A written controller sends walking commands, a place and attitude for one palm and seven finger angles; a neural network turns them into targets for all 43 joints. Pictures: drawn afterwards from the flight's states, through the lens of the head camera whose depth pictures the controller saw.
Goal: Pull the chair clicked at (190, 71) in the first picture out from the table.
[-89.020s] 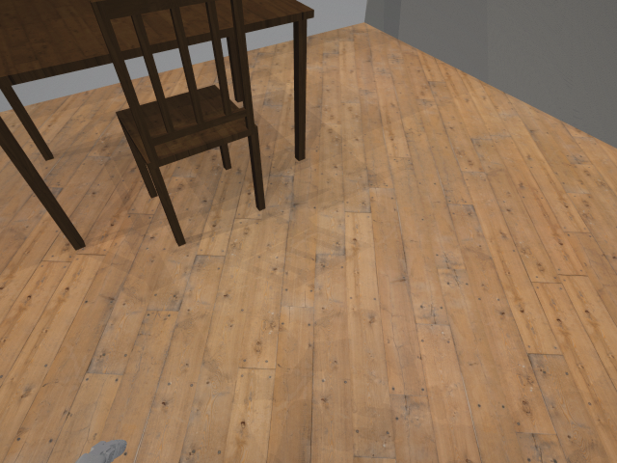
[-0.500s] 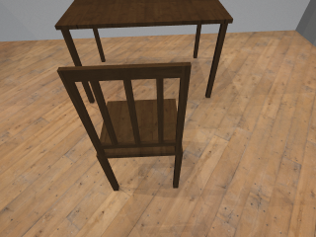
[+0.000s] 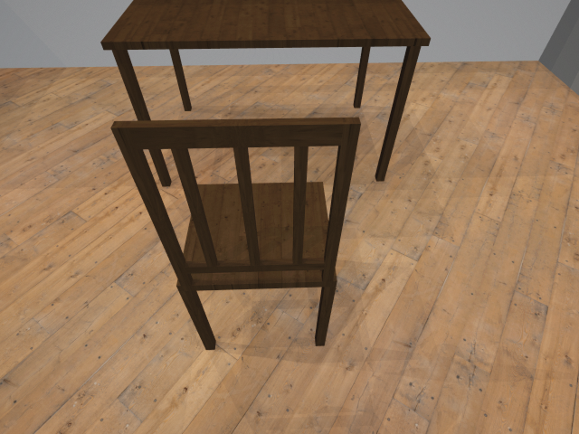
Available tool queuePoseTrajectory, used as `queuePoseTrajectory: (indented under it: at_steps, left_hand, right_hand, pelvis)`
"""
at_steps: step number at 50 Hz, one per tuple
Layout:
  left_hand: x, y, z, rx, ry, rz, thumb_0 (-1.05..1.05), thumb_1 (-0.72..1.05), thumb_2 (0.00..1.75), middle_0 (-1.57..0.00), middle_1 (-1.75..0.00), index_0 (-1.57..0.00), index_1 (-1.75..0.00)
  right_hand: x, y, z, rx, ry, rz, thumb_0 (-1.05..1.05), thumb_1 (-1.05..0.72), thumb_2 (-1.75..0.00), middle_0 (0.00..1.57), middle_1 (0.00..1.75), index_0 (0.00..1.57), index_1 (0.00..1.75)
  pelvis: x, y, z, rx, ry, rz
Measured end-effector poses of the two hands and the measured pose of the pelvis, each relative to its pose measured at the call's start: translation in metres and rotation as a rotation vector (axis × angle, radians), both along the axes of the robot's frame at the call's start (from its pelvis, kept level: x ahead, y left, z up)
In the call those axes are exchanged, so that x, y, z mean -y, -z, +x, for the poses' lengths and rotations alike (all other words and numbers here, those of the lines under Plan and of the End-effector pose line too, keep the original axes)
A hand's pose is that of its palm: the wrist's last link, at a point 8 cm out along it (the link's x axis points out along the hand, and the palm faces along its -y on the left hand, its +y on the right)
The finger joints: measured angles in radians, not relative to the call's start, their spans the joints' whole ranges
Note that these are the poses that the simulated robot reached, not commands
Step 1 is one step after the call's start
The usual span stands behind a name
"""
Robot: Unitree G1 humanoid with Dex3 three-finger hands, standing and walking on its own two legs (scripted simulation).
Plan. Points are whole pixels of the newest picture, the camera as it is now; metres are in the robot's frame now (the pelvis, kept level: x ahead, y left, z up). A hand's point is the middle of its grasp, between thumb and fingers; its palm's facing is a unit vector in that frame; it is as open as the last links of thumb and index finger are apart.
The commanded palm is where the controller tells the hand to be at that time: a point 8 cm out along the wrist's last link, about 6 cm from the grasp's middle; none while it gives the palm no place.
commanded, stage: look to check the result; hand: left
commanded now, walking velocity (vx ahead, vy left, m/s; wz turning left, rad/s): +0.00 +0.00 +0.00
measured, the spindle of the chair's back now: (249, 214) +0.54 +0.12 -0.07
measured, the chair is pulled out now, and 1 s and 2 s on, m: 0.64 0.64 0.64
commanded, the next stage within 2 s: stand and wait in 0.72 s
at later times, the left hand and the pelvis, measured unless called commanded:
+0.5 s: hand out of the picture +0.01 +0.17 -0.17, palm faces +0.02 -0.98 -0.19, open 7.3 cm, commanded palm none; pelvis +0.01 +0.00 +0.00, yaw -1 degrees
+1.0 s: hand out of the picture +0.01 +0.16 -0.17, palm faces +0.03 -0.98 -0.18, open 7.3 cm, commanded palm none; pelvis +0.02 +0.00 +0.00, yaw -1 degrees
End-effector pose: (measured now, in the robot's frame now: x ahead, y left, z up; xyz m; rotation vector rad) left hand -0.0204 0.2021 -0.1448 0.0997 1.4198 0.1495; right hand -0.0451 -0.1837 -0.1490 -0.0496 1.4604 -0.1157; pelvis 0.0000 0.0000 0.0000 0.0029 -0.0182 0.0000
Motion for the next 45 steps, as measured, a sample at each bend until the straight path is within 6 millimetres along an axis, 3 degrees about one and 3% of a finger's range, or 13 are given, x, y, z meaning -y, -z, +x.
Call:
queuePoseTrajectory:
  at_steps: [10,29,45]
  left_hand:
    - [-0.011,-0.004,0.011,0.011,0.008,0.023,0.01,0.91,0.9,-0.2,-0.3,-0.2,-0.3]
    - [-0.014,-0.005,0.03,0.019,0.023,0.035,0.01,0.92,0.9,-0.2,-0.3,-0.2,-0.3]
    - [-0.009,-0.004,0.029,0.017,0.022,0.031,0.01,0.92,0.9,-0.2,-0.3,-0.2,-0.3]
  right_hand:
    - [-0.002,0.001,0.021,0.035,-0.004,-0.001,0.0,-0.9,-0.89,0.2,0.29,0.2,0.29]
    - [0.01,-0.001,0.023,-0.001,-0.005,-0.024,0.0,-0.9,-0.89,0.2,0.29,0.2,0.29]
    - [0.012,0.0,0.028,0.005,-0.008,-0.02,0.0,-0.9,-0.89,0.2,0.29,0.2,0.29]
  pelvis:
    - [-0.004,-0.001,0.005,-0.004,0.007,0.002]
    - [-0.001,-0.001,0.016,-0.001,0.009,0.004]
    - [0.003,-0.001,0.016,0.004,0.009,0.003]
